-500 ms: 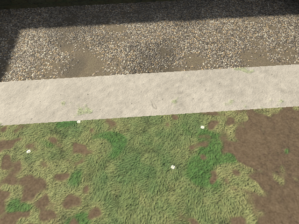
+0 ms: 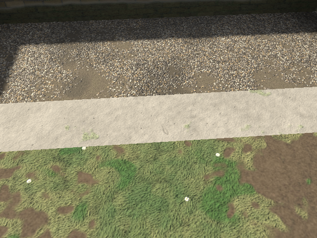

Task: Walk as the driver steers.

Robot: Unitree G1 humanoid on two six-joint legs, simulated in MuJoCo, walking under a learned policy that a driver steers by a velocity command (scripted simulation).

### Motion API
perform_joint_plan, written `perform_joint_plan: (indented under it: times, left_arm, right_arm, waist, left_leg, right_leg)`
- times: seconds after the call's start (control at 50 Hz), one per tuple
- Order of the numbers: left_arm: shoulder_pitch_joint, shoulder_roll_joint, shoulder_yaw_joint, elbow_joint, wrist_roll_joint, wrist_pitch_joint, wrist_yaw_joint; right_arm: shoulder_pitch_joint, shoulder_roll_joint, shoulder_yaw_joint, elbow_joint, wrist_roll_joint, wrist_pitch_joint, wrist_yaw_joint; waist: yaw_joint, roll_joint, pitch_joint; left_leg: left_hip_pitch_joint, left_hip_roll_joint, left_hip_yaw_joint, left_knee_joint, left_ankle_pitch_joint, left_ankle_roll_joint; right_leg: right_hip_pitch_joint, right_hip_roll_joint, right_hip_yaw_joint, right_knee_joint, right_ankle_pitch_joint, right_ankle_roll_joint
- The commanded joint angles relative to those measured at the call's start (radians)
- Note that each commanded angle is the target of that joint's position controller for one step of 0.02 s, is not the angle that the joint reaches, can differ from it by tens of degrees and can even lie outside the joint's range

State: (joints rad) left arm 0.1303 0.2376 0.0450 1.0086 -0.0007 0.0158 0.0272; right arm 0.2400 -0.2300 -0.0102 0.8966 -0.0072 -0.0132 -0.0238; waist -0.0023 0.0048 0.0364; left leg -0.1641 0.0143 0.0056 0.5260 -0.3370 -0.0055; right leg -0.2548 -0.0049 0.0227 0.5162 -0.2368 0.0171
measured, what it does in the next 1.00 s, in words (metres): walks ahead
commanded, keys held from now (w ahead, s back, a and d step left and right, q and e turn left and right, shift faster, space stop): no key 0.50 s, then w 0.50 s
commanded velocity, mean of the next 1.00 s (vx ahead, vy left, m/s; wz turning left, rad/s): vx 0.15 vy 0.00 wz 0.00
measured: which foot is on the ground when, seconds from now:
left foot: down 0.00-0.76, up 0.78-1.00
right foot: down 0.00-1.00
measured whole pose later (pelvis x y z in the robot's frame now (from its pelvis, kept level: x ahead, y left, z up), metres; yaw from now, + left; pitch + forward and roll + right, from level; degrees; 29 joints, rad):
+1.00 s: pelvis +0.13 -0.04 +0.01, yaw +0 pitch +1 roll +0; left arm 0.44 0.18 0.02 1.14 0.00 -0.09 0.00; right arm 0.15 -0.27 -0.06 0.92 0.03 -0.08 0.01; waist 0.06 0.04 -0.01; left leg -0.62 0.10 0.01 0.97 -0.14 0.03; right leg 0.01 0.04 -0.05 0.24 -0.26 -0.05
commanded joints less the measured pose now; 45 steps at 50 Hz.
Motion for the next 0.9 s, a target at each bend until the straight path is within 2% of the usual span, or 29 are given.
perform_joint_plan:
  times: [0.02,0.26,0.5,0.52,0.54,0.56,0.58,0.6,0.62,0.64,0.66,0.68,0.7,0.72,0.74,0.76,0.78,0.8,0.82,0.84,0.86,0.88,0.9]
  left_arm:
    - [-0.009,0.108,0.019,-0.009,-0.001,-0.001,0.008]
    - [-0.022,0.107,0.016,0.073,0.000,0.006,0.015]
    - [0.007,0.094,0.008,0.118,0.000,0.004,0.019]
    - [0.026,0.083,0.005,0.128,0.000,0.004,0.020]
    - [0.032,0.085,0.006,0.131,-0.005,0.005,0.021]
    - [0.030,0.087,0.009,0.127,-0.009,0.001,0.020]
    - [0.006,0.086,0.010,0.112,-0.007,-0.009,0.017]
    - [-0.020,0.072,0.007,0.092,-0.007,-0.026,0.009]
    - [-0.035,0.058,0.003,0.077,-0.010,-0.043,-0.001]
    - [-0.040,0.059,0.005,0.068,-0.018,-0.057,-0.010]
    - [-0.040,0.058,0.006,0.060,-0.027,-0.069,-0.018]
    - [-0.027,0.057,0.006,0.058,-0.032,-0.080,-0.024]
    - [0.014,0.053,0.008,0.071,-0.034,-0.089,-0.028]
    - [0.101,0.052,0.015,0.110,-0.031,-0.094,-0.030]
    - [0.194,0.062,0.026,0.153,-0.024,-0.092,-0.029]
    - [0.302,0.095,0.039,0.176,-0.020,-0.091,-0.028]
    - [0.435,0.221,0.065,0.184,-0.028,-0.094,-0.024]
    - [0.434,0.201,0.048,0.182,-0.007,-0.113,-0.035]
    - [0.337,0.150,0.029,0.149,-0.006,-0.130,-0.036]
    - [0.269,0.111,0.017,0.122,-0.007,-0.139,-0.040]
    - [0.229,0.099,0.008,0.104,-0.008,-0.141,-0.046]
    - [0.221,0.078,-0.001,0.097,-0.006,-0.139,-0.047]
    - [0.242,0.057,-0.008,0.098,-0.002,-0.132,-0.045]
  right_arm:
    - [0.035,-0.115,-0.026,-0.020,0.001,-0.008,-0.002]
    - [0.047,-0.107,-0.020,0.049,-0.001,-0.006,-0.006]
    - [0.083,-0.090,-0.012,0.104,0.000,-0.006,-0.009]
    - [0.103,-0.087,-0.011,0.116,0.001,-0.005,-0.011]
    - [0.110,-0.106,-0.019,0.120,0.007,-0.001,-0.014]
    - [0.104,-0.138,-0.030,0.113,0.013,0.003,-0.019]
    - [0.120,-0.161,-0.038,0.108,0.019,0.002,-0.021]
    - [0.141,-0.194,-0.051,0.109,0.026,-0.003,-0.022]
    - [0.148,-0.212,-0.062,0.111,0.031,-0.013,-0.023]
    - [0.140,-0.196,-0.061,0.107,0.026,-0.023,-0.022]
    - [0.127,-0.180,-0.060,0.100,0.026,-0.031,-0.018]
    - [0.105,-0.173,-0.061,0.090,0.032,-0.035,-0.014]
    - [0.071,-0.174,-0.062,0.079,0.041,-0.036,-0.011]
    - [0.043,-0.175,-0.063,0.070,0.047,-0.033,-0.007]
    - [0.043,-0.170,-0.061,0.065,0.044,-0.033,-0.004]
    - [0.022,-0.130,-0.049,0.053,0.036,-0.039,0.001]
    - [0.018,-0.058,-0.030,0.015,0.021,-0.053,0.003]
    - [-0.011,-0.067,-0.035,-0.007,0.044,-0.068,0.000]
    - [-0.026,-0.093,-0.041,-0.014,0.069,-0.081,0.006]
    - [-0.024,-0.103,-0.043,-0.008,0.067,-0.091,0.013]
    - [-0.026,-0.113,-0.051,-0.002,0.053,-0.098,0.015]
    - [-0.037,-0.128,-0.061,-0.002,0.040,-0.100,0.018]
    - [-0.038,-0.124,-0.065,0.000,0.035,-0.096,0.025]
  waist:
    - [0.001,-0.001,-0.050]
    - [0.005,0.007,-0.020]
    - [0.007,0.002,0.003]
    - [0.006,0.011,-0.017]
    - [0.002,0.030,-0.001]
    - [-0.002,0.069,0.031]
    - [-0.017,0.109,0.070]
    - [-0.031,0.168,0.100]
    - [-0.035,0.188,0.136]
    - [-0.029,0.176,0.159]
    - [-0.020,0.163,0.167]
    - [-0.004,0.145,0.159]
    - [0.024,0.127,0.140]
    - [0.062,0.108,0.104]
    - [0.087,0.082,0.067]
    - [0.128,-0.024,0.024]
    - [0.151,-0.301,-0.044]
    - [0.140,-0.264,-0.042]
    - [0.091,-0.156,0.045]
    - [0.064,-0.112,0.072]
    - [0.044,-0.081,0.082]
    - [0.035,-0.077,0.081]
    - [0.034,-0.088,0.067]
  left_leg:
    - [-0.068,0.037,-0.032,-0.103,0.287,0.015]
    - [-0.068,0.028,-0.024,-0.143,0.216,0.016]
    - [-0.082,0.021,-0.021,-0.168,0.146,0.019]
    - [-0.074,0.016,-0.019,-0.181,0.041,0.024]
    - [-0.086,0.018,-0.036,-0.199,-0.128,0.043]
    - [-0.104,0.047,-0.088,-0.229,-0.305,0.075]
    - [-0.110,0.110,-0.178,-0.285,-0.446,0.116]
    - [-0.099,0.208,-0.304,-0.350,-0.526,0.168]
    - [-0.115,0.292,-0.407,-0.392,-0.525,0.219]
    - [-0.092,0.326,-0.440,-0.401,-0.467,0.240]
    - [-0.057,0.329,-0.426,-0.389,-0.400,0.234]
    - [-0.042,0.308,-0.378,-0.365,-0.336,0.212]
    - [-0.075,0.261,-0.298,-0.332,-0.277,0.180]
    - [-0.151,0.202,-0.215,-0.277,-0.223,0.155]
    - [-0.216,0.149,-0.157,-0.192,-0.152,0.138]
    - [-0.303,0.081,-0.066,0.024,-0.023,0.098]
    - [-0.499,-0.038,0.068,0.384,-0.106,0.023]
    - [-0.600,-0.051,-0.060,0.614,-0.235,0.033]
    - [-0.689,0.014,-0.110,0.715,-0.161,0.063]
    - [-0.704,0.056,-0.103,0.721,-0.052,0.083]
    - [-0.696,0.086,-0.089,0.676,0.035,0.090]
    - [-0.658,0.107,-0.079,0.618,0.097,0.087]
    - [-0.617,0.114,-0.060,0.577,0.134,0.078]
  right_leg:
    - [0.122,-0.031,0.033,-0.043,0.281,-0.036]
    - [0.117,-0.028,0.025,-0.076,0.215,-0.026]
    - [0.098,-0.024,0.018,-0.095,0.162,-0.018]
    - [0.102,-0.008,-0.001,-0.088,0.068,-0.019]
    - [0.071,0.022,-0.033,-0.050,-0.078,-0.022]
    - [0.009,0.050,-0.067,0.005,-0.218,-0.025]
    - [-0.075,0.059,-0.085,0.078,-0.268,-0.029]
    - [-0.147,0.048,-0.097,0.188,-0.226,-0.034]
    - [-0.191,0.002,-0.064,0.273,-0.190,-0.048]
    - [-0.250,-0.032,-0.039,0.322,-0.219,-0.062]
    - [-0.286,-0.054,-0.025,0.311,-0.263,-0.077]
    - [-0.259,-0.063,-0.025,0.233,-0.267,-0.090]
    - [-0.149,-0.048,-0.053,0.107,-0.217,-0.098]
    - [0.036,-0.001,-0.108,-0.011,-0.080,-0.090]
    - [0.185,0.039,-0.124,-0.040,-0.009,-0.071]
    - [0.317,-0.046,0.022,-0.106,-0.055,-0.091]
    - [0.457,-0.285,0.437,-0.270,-0.195,-0.214]
    - [0.416,-0.392,0.706,-0.364,-0.340,-0.311]
    - [0.371,-0.389,0.639,-0.364,-0.379,-0.298]
    - [0.338,-0.340,0.517,-0.366,-0.333,-0.259]
    - [0.314,-0.303,0.417,-0.375,-0.222,-0.225]
    - [0.292,-0.265,0.322,-0.380,-0.089,-0.196]
    - [0.282,-0.231,0.247,-0.382,0.013,-0.179]
Velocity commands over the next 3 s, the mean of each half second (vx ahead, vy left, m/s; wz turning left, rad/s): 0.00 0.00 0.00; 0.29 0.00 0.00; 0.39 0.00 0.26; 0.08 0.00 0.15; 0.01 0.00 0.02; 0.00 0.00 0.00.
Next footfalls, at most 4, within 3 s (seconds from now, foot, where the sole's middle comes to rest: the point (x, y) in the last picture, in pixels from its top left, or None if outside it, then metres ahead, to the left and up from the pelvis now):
1.24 left None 0.46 0.10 -0.77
1.70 right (180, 207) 0.65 -0.07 -0.77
1.98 left None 0.50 0.16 -0.77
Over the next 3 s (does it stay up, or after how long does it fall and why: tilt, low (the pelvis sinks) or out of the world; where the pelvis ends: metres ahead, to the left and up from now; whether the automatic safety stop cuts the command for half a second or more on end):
stays up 0.54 0.05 0.00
